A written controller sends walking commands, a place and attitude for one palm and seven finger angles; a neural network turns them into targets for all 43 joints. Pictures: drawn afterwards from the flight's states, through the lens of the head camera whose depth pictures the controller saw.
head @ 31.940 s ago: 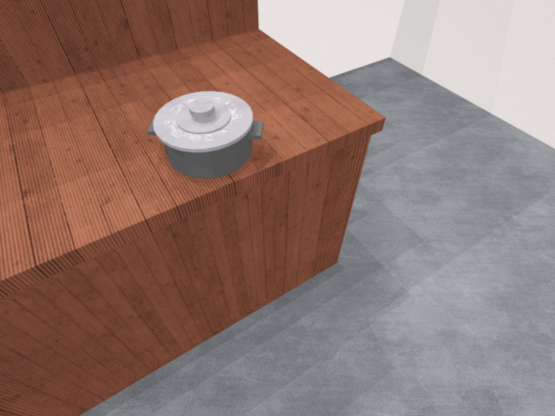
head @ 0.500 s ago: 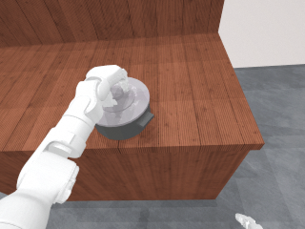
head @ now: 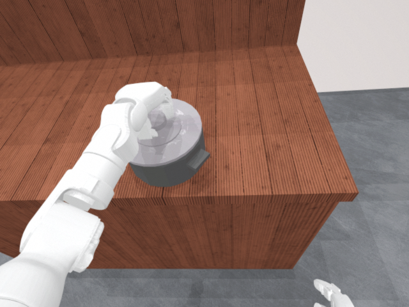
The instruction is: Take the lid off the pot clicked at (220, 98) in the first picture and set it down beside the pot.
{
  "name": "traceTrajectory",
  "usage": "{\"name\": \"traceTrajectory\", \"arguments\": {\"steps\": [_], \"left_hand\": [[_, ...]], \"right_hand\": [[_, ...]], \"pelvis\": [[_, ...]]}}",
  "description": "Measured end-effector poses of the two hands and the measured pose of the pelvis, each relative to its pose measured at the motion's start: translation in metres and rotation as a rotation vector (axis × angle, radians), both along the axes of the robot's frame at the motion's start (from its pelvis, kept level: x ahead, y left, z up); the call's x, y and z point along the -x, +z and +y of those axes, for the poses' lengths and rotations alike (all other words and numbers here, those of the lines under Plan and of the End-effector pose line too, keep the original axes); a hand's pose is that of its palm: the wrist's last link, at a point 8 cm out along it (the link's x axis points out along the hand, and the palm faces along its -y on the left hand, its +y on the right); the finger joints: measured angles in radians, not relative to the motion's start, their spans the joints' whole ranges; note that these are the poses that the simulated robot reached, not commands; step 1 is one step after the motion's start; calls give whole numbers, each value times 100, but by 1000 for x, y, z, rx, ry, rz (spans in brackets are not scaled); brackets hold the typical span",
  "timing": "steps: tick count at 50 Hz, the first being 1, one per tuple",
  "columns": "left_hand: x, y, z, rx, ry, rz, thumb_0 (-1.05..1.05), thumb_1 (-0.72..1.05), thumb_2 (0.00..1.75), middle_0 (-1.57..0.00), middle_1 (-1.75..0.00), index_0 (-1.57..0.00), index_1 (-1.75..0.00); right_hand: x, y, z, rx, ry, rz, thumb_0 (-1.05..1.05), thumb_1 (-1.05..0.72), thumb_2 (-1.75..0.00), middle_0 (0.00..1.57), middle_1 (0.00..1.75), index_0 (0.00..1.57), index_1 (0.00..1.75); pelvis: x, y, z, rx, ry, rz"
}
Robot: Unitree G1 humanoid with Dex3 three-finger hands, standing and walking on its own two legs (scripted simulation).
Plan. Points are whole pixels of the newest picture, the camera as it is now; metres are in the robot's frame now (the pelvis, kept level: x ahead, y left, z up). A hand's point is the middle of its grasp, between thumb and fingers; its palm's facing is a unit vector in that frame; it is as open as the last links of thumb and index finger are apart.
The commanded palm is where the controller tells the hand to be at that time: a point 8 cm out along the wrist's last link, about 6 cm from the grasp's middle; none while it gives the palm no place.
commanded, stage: lift the lid straight up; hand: left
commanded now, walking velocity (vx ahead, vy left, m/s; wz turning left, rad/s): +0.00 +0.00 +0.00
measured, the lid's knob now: (154, 120) +0.48 +0.11 +0.11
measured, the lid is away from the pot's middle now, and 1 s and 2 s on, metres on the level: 0.01 0.02 0.03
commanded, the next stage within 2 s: move the lid sideways beside the pot in 1.68 s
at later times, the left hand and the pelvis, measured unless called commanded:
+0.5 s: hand (141, 107) +0.45 +0.11 +0.17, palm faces -0.28 -0.05 -0.96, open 8.0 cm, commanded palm +0.43 +0.13 +0.25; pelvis -0.01 +0.00 +0.00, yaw +1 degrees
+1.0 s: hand (133, 87) +0.46 +0.12 +0.21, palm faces -0.24 -0.03 -0.97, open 8.0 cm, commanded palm +0.44 +0.13 +0.29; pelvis -0.01 +0.01 +0.00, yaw +1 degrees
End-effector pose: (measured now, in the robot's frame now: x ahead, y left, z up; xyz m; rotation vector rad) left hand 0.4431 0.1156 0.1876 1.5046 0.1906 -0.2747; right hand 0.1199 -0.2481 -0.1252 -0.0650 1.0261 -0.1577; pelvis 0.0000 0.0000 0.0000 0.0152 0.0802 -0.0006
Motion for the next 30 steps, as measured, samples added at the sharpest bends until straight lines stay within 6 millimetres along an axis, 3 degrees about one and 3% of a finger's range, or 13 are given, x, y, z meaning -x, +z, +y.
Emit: {"name": "traceTrajectory", "arguments": {"steps": [16, 30], "left_hand": [[7, 27, -5, -6, 12, -10, 0, 16, 81, -66, -94, -66, -90], [0, 47, 6, -20, 40, -8, 0, 16, 80, -66, -94, -66, -90]], "right_hand": [[-11, 4, 2, -3, 37, -46, 1, -91, -90, 20, 30, 20, 30], [4, 6, -5, 28, 21, -35, 1, -91, -90, 20, 30, 20, 30]], "pelvis": [[6, 0, -3, -3, 10, -23], [9, 1, -2, -2, 11, -26]]}}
